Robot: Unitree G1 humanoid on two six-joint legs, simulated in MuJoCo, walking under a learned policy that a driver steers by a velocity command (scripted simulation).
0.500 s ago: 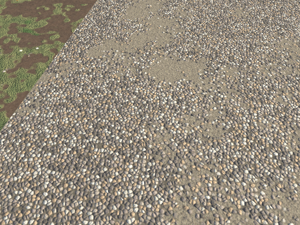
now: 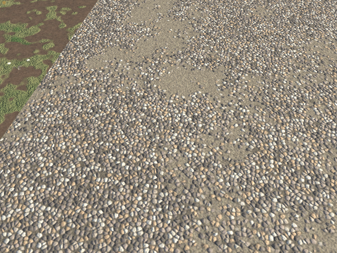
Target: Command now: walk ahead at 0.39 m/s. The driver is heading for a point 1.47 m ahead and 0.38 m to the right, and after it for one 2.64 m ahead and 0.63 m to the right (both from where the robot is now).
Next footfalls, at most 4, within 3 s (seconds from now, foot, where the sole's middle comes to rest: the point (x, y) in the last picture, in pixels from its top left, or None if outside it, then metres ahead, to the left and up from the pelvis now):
0.20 right None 0.22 -0.18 -0.76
0.78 left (175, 233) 0.58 0.01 -0.76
1.28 right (230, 172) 0.87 -0.25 -0.76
1.82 left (176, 122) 1.18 -0.01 -0.76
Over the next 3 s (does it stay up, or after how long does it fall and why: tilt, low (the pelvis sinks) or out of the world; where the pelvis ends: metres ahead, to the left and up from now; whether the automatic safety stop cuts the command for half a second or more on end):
stays up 1.62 -0.31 0.01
